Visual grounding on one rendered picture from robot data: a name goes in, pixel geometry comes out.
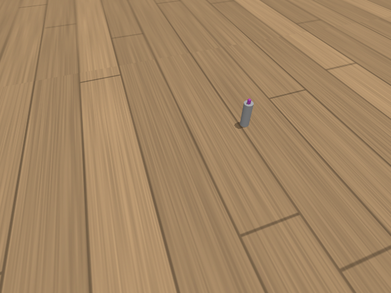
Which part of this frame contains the bottle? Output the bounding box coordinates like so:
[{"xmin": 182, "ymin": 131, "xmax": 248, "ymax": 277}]
[{"xmin": 240, "ymin": 99, "xmax": 254, "ymax": 127}]

